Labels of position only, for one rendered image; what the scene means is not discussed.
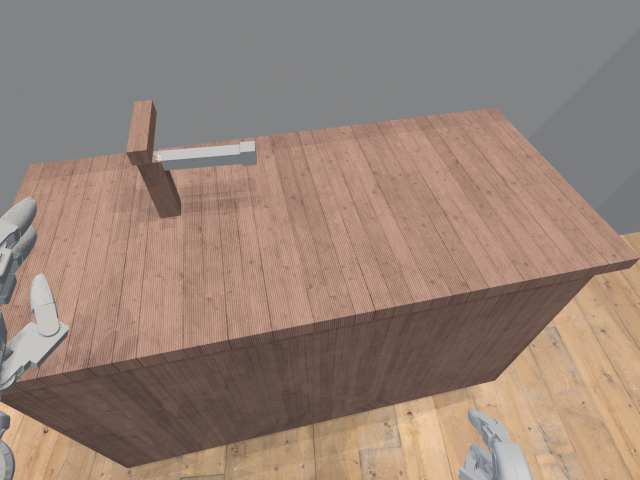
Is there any left robot hand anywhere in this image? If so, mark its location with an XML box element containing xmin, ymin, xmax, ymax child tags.
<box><xmin>0</xmin><ymin>197</ymin><xmax>69</xmax><ymax>401</ymax></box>

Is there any tap lever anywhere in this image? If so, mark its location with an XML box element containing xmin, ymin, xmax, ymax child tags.
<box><xmin>152</xmin><ymin>141</ymin><xmax>257</xmax><ymax>171</ymax></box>

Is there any right robot hand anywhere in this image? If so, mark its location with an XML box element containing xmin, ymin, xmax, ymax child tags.
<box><xmin>459</xmin><ymin>409</ymin><xmax>534</xmax><ymax>480</ymax></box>

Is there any counter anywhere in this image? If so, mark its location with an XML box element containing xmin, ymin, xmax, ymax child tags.
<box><xmin>0</xmin><ymin>100</ymin><xmax>640</xmax><ymax>468</ymax></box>

